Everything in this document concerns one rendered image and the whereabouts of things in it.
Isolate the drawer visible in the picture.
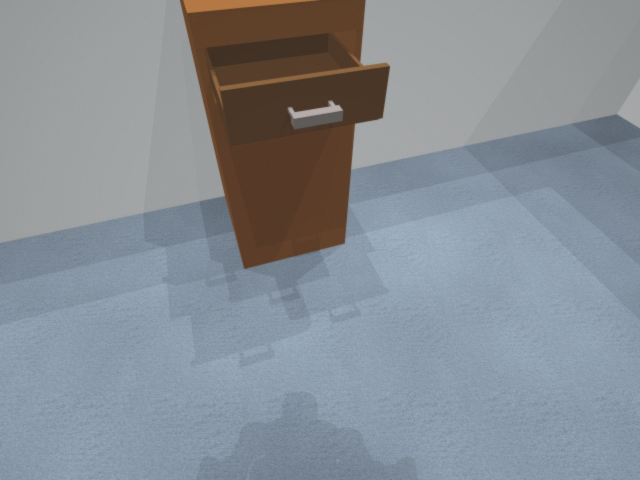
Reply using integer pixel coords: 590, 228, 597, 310
204, 33, 390, 146

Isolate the handle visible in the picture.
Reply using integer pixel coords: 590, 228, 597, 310
288, 100, 343, 129

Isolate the cabinet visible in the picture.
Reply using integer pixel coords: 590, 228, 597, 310
180, 0, 366, 269

